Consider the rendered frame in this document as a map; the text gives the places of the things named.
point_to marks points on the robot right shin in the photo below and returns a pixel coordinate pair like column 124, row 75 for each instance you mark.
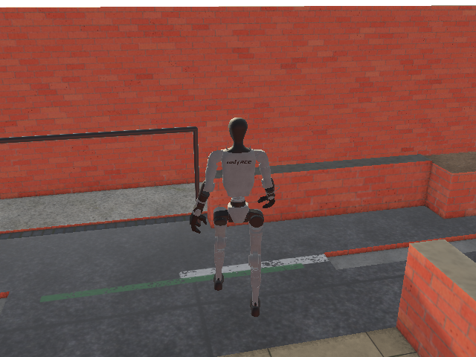
column 256, row 281

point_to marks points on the robot left hand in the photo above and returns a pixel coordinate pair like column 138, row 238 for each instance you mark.
column 194, row 223

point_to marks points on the left robot forearm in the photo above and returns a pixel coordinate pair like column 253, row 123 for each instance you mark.
column 201, row 201

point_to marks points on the robot left upper arm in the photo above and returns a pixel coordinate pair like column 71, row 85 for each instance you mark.
column 213, row 158

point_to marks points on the right robot foot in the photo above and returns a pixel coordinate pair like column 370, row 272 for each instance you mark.
column 255, row 310

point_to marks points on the robot right hand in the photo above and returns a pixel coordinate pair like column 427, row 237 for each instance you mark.
column 271, row 202

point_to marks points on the robot right upper arm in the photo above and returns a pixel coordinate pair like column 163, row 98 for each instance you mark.
column 265, row 170

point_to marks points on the right robot forearm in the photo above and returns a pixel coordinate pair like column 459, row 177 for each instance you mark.
column 270, row 191

